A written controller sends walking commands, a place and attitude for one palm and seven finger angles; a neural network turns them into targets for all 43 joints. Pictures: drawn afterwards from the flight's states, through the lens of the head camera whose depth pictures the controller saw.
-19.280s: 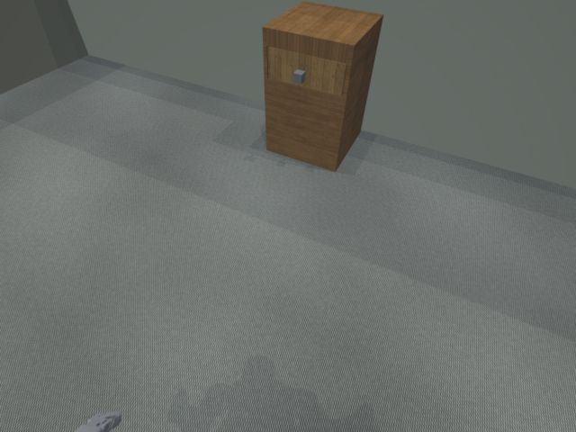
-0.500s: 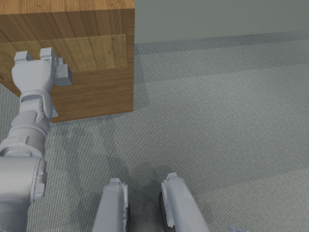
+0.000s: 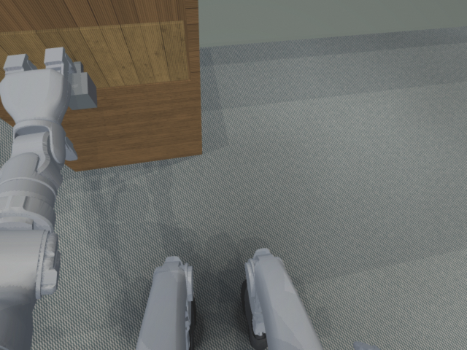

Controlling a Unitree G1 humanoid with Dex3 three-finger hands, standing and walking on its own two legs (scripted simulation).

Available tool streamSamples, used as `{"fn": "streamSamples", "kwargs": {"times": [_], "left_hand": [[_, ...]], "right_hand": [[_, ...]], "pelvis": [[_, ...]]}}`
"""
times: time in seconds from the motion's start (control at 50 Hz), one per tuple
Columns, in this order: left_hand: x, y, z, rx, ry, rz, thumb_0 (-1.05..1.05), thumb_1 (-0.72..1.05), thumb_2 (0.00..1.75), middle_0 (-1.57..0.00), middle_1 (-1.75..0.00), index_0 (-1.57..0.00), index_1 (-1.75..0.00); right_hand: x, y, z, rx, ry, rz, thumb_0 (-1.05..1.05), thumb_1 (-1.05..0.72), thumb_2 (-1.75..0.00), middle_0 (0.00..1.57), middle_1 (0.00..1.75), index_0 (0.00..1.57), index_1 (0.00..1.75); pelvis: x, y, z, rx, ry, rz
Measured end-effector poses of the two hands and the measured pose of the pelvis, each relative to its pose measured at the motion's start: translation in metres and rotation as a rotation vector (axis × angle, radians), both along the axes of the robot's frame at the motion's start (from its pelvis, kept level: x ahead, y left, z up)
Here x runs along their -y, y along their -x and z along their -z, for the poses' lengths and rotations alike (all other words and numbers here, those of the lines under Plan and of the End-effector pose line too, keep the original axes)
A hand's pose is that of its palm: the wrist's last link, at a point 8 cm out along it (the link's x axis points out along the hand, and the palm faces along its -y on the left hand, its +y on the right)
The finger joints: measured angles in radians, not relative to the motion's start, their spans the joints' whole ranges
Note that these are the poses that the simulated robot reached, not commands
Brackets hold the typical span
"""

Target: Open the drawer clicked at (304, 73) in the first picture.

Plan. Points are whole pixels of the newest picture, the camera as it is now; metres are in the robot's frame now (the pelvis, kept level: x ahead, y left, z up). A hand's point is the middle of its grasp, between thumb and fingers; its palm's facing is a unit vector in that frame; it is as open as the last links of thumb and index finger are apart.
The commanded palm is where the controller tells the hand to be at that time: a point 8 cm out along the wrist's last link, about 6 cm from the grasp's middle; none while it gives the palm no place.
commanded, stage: lower the fingers behind the handle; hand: left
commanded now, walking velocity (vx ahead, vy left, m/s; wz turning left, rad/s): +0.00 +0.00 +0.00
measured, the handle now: (79, 81) +0.57 +0.26 -0.04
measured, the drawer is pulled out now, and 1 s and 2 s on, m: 0.00 0.00 0.00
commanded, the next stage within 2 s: lift the fingers back up to retry in 0.38 s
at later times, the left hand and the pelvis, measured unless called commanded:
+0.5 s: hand (55, 112) +0.51 +0.29 -0.04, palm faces -0.02 -0.02 -1.00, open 14.4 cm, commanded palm +0.49 +0.26 +0.00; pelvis +0.00 +0.00 +0.00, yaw +0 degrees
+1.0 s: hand (32, 97) +0.50 +0.29 +0.02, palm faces -0.04 -0.02 -1.00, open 14.0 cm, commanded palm +0.49 +0.26 +0.07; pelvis +0.02 +0.01 +0.06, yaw +1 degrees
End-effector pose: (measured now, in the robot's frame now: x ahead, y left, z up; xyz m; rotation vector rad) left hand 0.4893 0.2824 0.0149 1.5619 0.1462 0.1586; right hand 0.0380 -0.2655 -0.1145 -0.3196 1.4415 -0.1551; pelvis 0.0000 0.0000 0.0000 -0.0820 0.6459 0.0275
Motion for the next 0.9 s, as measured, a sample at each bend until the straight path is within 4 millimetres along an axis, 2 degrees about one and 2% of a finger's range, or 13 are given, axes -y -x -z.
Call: {"fn": "streamSamples", "kwargs": {"times": [0.22, 0.52, 0.7, 0.76, 0.9], "left_hand": [[0.0, -0.003, -0.003, -0.04, -0.005, -0.017, 0.0, -0.49, 0.3, -0.32, -1.2, -0.22, -1.27], [-0.003, 0.002, 0.001, -0.022, 0.024, 0.005, 0.0, -0.49, 0.3, -0.31, -1.2, -0.19, -1.22], [-0.002, 0.004, -0.004, -0.069, 0.032, 0.003, 0.0, -0.49, 0.3, -0.32, -1.2, -0.19, -1.12], [0.0, 0.005, -0.013, -0.065, 0.047, 0.02, 0.0, -0.49, 0.3, -0.32, -1.2, -0.21, -1.1], [0.003, 0.01, -0.05, -0.012, 0.042, 0.043, 0.0, -0.49, 0.3, -0.32, -1.2, -0.28, -1.16]], "right_hand": [[-0.003, -0.015, 0.003, 0.072, -0.007, -0.013, 0.01, -0.9, -0.9, 0.2, 0.3, 0.2, 0.3], [-0.004, 0.001, 0.001, 0.022, 0.011, 0.004, 0.01, -0.9, -0.9, 0.2, 0.3, 0.2, 0.3], [-0.013, -0.001, -0.015, 0.016, 0.002, 0.039, 0.01, -0.9, -0.9, 0.2, 0.3, 0.2, 0.3], [-0.016, -0.004, -0.026, 0.017, 0.001, 0.046, 0.01, -0.9, -0.9, 0.2, 0.3, 0.2, 0.3], [-0.018, -0.018, -0.05, 0.025, -0.012, 0.032, 0.01, -0.9, -0.9, 0.2, 0.3, 0.2, 0.3]], "pelvis": [[0.002, 0.003, 0.002, 0.004, 0.0, -0.004], [-0.003, 0.003, 0.004, 0.006, 0.004, 0.0], [-0.008, -0.003, -0.014, 0.02, 0.009, 0.002], [-0.01, -0.008, -0.025, 0.027, 0.009, 0.002], [-0.011, -0.019, -0.051, 0.067, 0.003, -0.006]]}}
